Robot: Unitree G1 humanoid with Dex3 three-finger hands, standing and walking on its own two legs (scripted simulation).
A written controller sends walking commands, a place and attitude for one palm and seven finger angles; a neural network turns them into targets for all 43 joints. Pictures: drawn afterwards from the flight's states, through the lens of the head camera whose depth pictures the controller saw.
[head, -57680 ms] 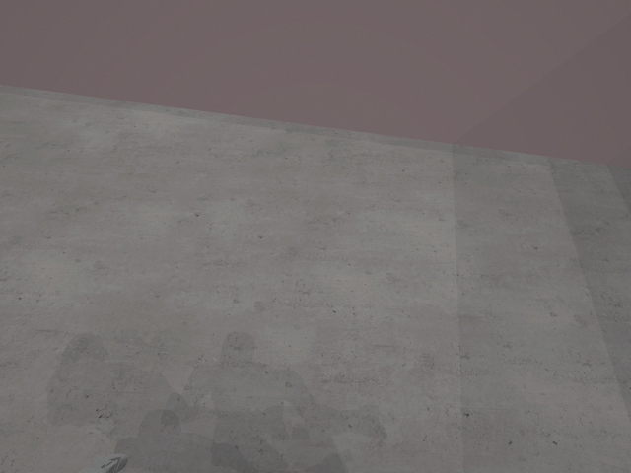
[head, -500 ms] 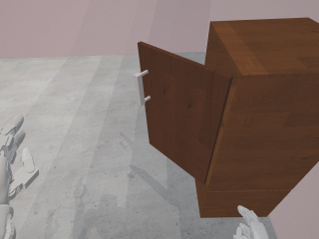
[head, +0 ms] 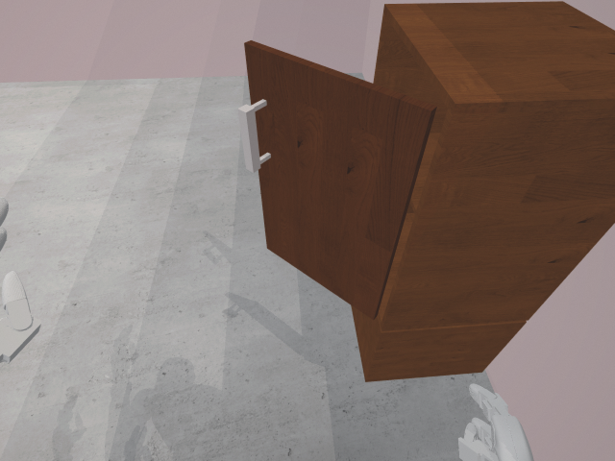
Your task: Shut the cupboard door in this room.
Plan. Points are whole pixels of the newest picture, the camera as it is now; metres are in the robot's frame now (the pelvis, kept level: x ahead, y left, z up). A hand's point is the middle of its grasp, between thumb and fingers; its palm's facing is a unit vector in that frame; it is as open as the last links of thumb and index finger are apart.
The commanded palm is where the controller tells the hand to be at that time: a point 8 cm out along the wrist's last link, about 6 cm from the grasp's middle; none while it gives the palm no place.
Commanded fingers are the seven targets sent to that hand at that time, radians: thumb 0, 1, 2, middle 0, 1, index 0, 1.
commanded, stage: step back with the hand held close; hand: left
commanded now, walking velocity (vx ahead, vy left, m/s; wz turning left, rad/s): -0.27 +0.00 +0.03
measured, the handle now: (257, 136) +0.71 +0.15 +0.04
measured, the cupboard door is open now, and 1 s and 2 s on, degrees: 46 46 46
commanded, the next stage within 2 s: stop stepping back and stand still in 1.02 s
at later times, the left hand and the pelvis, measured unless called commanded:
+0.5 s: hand (14, 375) +0.15 +0.25 +0.17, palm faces +0.47 -0.76 -0.46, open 7.4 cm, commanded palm +0.08 +0.30 +0.19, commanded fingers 0.00 0.90 0.90 -0.20 -0.30 -0.20 -0.30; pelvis -0.05 -0.01 -0.01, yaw +2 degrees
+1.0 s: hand out of the picture +0.07 +0.24 +0.19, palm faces +0.43 -0.77 -0.48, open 7.4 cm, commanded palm +0.01 +0.28 +0.19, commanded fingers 0.00 0.90 0.90 -0.20 -0.30 -0.20 -0.30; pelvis -0.11 -0.02 +0.00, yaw +4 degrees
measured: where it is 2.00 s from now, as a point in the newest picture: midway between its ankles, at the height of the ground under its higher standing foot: outside the picture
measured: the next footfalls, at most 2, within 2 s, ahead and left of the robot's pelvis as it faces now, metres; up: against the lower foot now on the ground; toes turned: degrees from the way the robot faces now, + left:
right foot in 0.70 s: -0.01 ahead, -0.15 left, +0.00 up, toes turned +8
left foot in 1.06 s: -0.05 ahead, +0.08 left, +0.00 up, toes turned +4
